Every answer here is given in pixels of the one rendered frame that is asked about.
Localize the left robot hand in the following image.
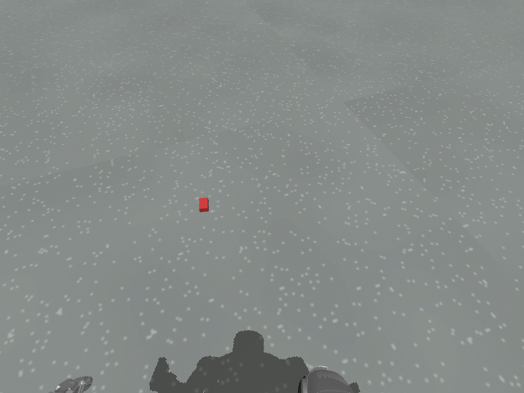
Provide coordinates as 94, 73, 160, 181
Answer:
49, 376, 93, 393

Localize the small box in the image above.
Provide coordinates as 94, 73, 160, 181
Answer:
199, 197, 209, 212

